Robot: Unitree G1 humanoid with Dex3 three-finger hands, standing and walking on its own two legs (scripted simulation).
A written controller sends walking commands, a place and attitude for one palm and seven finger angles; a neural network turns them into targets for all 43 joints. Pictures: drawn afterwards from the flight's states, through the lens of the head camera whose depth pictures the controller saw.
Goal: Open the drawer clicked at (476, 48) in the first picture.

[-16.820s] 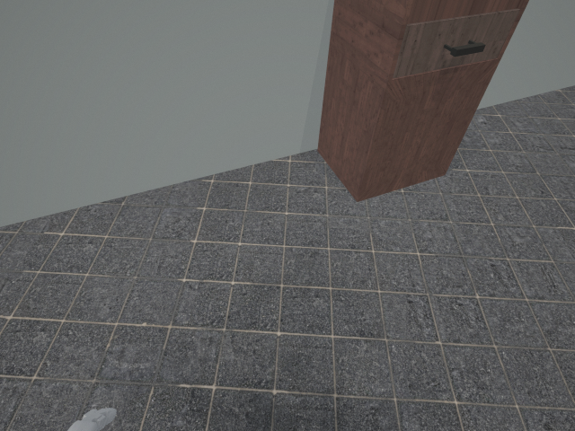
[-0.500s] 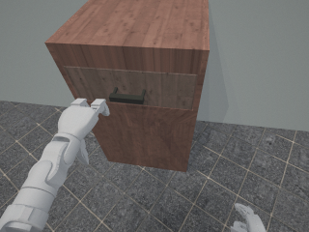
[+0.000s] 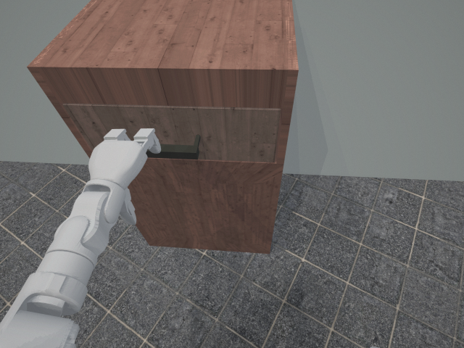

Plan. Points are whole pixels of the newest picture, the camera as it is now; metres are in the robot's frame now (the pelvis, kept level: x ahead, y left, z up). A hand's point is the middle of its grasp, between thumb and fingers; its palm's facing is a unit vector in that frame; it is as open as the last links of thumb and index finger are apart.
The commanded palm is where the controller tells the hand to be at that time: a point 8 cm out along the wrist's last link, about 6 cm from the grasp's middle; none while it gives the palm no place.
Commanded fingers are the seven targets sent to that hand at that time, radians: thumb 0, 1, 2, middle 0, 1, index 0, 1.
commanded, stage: move the hooked fingers above the handle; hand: left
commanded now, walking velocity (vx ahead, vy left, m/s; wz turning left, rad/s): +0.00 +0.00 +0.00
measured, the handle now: (173, 144) +0.56 +0.19 -0.03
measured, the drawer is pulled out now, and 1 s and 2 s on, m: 0.00 0.00 0.00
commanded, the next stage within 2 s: none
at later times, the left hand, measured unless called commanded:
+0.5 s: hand (150, 157) +0.46 +0.20 +0.04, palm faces -0.07 +0.00 -1.00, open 13.8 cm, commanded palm +0.46 +0.19 +0.10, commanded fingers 0.00 -0.50 0.30 -0.30 -1.20 -0.30 -1.20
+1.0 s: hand (160, 154) +0.49 +0.19 +0.02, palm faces -0.17 -0.04 -0.99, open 13.8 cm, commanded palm +0.49 +0.19 +0.09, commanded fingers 0.00 -0.50 0.30 -0.30 -1.20 -0.30 -1.20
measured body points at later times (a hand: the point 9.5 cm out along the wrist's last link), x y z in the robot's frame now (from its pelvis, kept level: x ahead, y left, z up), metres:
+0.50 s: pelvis +0.00 +0.00 -0.01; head +0.07 -0.02 +0.44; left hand +0.46 +0.20 +0.09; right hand +0.03 -0.27 -0.15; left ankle +0.00 +0.10 -0.73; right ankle -0.03 -0.11 -0.73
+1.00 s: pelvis +0.00 +0.00 -0.01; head +0.10 -0.01 +0.43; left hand +0.50 +0.19 +0.07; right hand -0.03 -0.27 -0.14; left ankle +0.00 +0.10 -0.73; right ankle -0.03 -0.11 -0.73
